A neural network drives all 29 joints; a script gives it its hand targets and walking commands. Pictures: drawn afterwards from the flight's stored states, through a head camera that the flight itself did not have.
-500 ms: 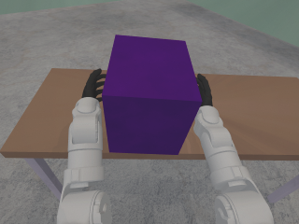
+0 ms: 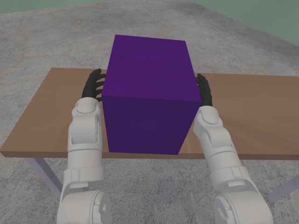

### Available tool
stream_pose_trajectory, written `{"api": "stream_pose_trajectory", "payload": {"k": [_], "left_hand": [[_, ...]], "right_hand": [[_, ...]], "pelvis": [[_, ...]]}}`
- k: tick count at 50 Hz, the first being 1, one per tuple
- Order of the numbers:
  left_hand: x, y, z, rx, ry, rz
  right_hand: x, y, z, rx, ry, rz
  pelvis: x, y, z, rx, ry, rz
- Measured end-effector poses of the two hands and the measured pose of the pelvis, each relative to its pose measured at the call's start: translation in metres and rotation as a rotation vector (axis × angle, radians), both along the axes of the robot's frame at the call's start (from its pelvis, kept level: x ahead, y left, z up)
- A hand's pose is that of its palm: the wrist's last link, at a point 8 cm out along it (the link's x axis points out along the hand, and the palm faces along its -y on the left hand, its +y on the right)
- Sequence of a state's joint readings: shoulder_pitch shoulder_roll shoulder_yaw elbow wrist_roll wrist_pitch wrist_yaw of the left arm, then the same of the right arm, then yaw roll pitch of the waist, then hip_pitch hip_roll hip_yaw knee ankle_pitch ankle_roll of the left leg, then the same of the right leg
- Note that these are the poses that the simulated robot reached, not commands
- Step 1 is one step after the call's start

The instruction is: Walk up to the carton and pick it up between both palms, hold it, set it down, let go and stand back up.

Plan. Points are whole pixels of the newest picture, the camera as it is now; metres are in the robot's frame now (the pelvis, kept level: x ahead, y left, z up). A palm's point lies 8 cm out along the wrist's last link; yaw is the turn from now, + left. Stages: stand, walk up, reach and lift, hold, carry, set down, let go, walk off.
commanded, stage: hold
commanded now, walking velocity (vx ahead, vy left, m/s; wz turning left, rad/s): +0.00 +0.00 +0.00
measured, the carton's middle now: (147, 96) +0.42 +0.00 +0.13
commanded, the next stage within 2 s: none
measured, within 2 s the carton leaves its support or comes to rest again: neither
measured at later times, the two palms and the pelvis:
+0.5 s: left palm (89, 98) +0.37 +0.15 +0.17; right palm (203, 102) +0.36 -0.14 +0.16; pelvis +0.01 +0.00 +0.00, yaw +0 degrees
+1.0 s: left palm (89, 97) +0.37 +0.15 +0.17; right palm (203, 102) +0.36 -0.14 +0.16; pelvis +0.01 +0.00 +0.00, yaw +0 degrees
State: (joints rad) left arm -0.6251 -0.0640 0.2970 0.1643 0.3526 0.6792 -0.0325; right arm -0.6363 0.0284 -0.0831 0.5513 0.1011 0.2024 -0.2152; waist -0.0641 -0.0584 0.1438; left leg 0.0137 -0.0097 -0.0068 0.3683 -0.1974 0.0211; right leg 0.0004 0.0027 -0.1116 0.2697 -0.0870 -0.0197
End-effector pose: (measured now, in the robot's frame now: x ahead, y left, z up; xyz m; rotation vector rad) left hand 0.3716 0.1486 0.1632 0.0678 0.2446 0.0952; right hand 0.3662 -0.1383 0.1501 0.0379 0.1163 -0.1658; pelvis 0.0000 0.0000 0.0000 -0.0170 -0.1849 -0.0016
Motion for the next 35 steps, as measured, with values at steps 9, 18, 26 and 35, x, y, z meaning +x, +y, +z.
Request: {"api": "stream_pose_trajectory", "payload": {"k": [9,18,26,35], "left_hand": [[-0.003,0.0,0.015,-0.003,-0.063,0.01],[-0.003,0.001,0.013,0.001,-0.044,0.007],[-0.004,0.002,0.008,0.003,-0.041,0.005],[-0.005,0.002,0.009,0.005,-0.048,0.005]], "right_hand": [[0.0,0.0,0.017,-0.002,-0.062,0.003],[0.0,0.001,0.013,0.006,-0.045,0.006],[-0.002,0.002,0.008,0.002,-0.042,0.004],[-0.002,0.002,0.008,0.002,-0.049,0.003]], "pelvis": [[0.005,0.001,0.0,-0.002,0.002,-0.002],[0.009,0.0,0.0,-0.004,-0.019,0.005],[0.011,0.001,0.0,-0.005,-0.021,0.004],[0.01,0.002,0.0,-0.006,-0.016,0.001]]}}
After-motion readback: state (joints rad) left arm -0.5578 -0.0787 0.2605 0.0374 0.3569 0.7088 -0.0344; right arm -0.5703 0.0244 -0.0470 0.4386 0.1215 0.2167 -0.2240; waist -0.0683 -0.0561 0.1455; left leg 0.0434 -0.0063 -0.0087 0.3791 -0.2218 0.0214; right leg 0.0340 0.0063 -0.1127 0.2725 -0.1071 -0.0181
